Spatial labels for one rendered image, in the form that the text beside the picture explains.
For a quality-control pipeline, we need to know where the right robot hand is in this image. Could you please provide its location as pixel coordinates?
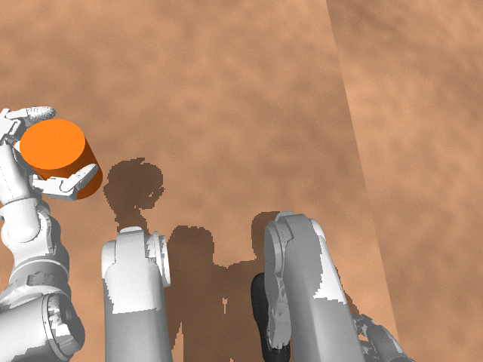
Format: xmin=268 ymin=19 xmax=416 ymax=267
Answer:
xmin=351 ymin=314 xmax=408 ymax=362

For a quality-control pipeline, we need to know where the can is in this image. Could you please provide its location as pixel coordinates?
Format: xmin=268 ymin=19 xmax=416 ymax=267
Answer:
xmin=20 ymin=119 xmax=103 ymax=200

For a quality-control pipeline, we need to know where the left robot arm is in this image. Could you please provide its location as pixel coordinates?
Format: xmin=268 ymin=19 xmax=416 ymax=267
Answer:
xmin=0 ymin=197 xmax=85 ymax=362

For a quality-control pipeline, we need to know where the right robot foot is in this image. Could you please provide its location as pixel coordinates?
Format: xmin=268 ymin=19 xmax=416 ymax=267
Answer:
xmin=251 ymin=272 xmax=291 ymax=362

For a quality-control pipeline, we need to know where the left robot hand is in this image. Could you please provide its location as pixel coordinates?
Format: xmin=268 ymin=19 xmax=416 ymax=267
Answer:
xmin=0 ymin=106 xmax=99 ymax=206

